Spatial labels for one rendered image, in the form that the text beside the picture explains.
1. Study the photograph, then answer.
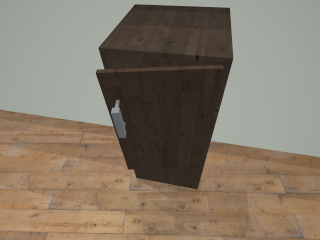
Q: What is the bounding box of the cupboard door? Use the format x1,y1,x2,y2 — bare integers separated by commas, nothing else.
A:
96,65,224,170

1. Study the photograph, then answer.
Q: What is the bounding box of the handle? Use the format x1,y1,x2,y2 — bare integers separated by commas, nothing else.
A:
111,99,127,138

